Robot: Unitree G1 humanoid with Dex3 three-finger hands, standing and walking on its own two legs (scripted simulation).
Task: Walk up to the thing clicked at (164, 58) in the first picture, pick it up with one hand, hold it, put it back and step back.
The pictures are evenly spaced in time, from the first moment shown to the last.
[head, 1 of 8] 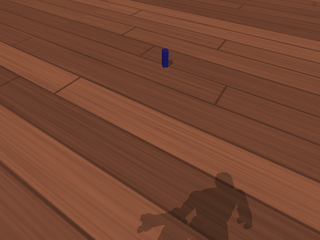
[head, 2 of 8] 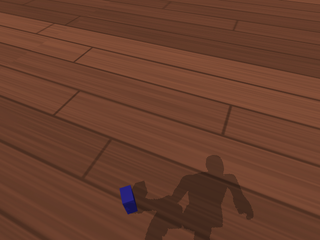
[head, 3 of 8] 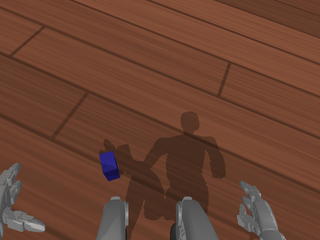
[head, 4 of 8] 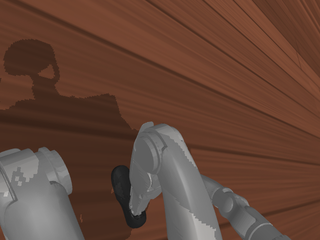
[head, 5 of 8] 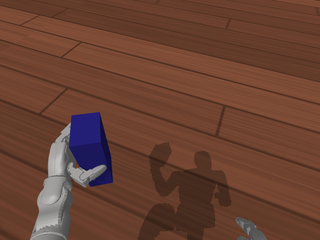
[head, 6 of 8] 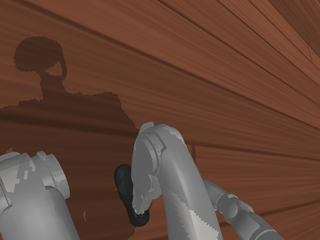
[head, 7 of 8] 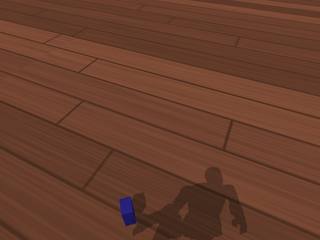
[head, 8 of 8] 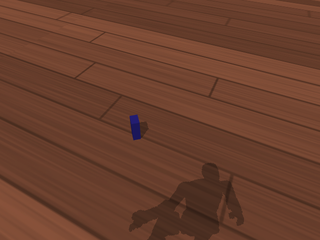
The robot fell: no
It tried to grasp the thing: yes
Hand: left
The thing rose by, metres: 0.69
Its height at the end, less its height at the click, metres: +0.00
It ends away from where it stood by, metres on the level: 0.01
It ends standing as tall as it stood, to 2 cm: yes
